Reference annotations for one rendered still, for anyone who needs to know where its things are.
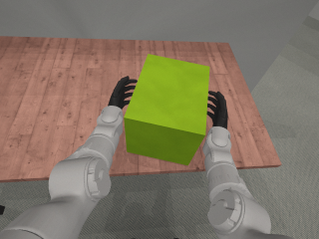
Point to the left robot upper arm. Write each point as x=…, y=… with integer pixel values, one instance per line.
x=76, y=186

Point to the robot right hand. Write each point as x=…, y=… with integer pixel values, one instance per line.
x=220, y=116

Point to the robot left hand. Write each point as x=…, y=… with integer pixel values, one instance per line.
x=119, y=94

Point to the carton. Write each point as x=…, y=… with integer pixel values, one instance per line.
x=166, y=116

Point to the robot right forearm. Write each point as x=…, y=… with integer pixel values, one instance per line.
x=220, y=168

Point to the table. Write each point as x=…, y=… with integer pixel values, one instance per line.
x=52, y=91

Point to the right robot upper arm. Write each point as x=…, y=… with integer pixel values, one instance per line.
x=234, y=216

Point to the robot left forearm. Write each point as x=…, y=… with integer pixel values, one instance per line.
x=104, y=139

